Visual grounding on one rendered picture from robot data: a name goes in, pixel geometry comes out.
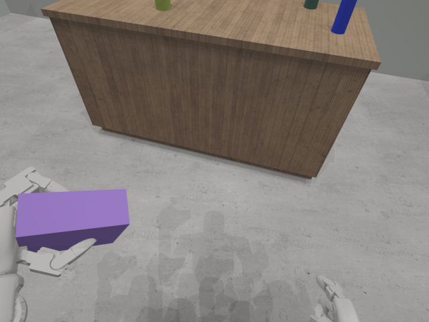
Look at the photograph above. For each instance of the sponge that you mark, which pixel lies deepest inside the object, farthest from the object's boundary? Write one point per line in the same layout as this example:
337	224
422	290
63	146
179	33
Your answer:
59	220

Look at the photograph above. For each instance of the table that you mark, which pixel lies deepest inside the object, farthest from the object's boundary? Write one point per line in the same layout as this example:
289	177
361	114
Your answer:
260	82

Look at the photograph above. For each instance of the robot right hand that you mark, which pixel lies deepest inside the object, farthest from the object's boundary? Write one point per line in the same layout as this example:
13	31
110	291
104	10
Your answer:
341	310

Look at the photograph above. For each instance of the robot left hand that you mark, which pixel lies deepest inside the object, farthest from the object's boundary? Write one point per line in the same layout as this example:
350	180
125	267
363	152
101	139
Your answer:
46	261

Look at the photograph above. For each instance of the robot left forearm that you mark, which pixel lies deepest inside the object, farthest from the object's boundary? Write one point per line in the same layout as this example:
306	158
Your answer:
13	307

